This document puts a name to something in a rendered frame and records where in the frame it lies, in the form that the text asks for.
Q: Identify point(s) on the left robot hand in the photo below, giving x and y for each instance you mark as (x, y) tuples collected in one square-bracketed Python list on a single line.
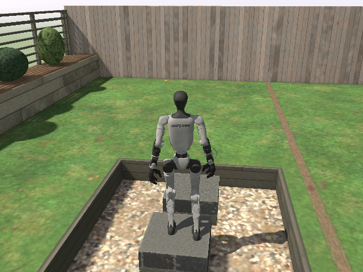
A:
[(151, 175)]

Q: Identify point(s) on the right robot upper arm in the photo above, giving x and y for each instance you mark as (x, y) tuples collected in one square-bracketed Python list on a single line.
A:
[(198, 120)]

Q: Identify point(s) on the right robot forearm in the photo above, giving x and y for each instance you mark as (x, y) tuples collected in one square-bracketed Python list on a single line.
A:
[(208, 153)]

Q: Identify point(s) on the left robot upper arm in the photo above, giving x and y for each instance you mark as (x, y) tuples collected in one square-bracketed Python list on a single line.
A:
[(160, 131)]

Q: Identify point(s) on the left robot forearm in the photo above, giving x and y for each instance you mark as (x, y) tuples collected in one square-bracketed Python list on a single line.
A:
[(154, 156)]

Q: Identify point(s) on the robot torso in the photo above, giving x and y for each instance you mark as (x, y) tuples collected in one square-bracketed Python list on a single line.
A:
[(181, 138)]

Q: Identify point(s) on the right robot hand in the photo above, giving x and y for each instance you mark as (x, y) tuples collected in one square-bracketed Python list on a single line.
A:
[(211, 169)]

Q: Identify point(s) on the robot left thigh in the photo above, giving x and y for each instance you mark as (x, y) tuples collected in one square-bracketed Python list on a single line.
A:
[(168, 170)]

